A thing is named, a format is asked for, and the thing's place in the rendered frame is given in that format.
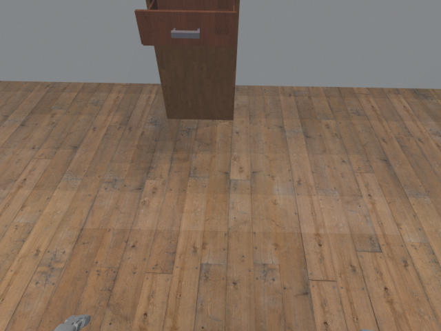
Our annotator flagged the drawer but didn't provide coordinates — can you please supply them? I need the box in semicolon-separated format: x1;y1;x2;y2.
134;0;236;47

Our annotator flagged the left robot hand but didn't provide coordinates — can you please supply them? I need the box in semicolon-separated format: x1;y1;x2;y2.
54;314;91;331

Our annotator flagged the cabinet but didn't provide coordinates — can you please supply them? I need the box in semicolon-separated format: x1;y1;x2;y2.
146;0;240;120

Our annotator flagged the handle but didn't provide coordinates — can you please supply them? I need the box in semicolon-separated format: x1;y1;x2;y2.
171;28;200;39

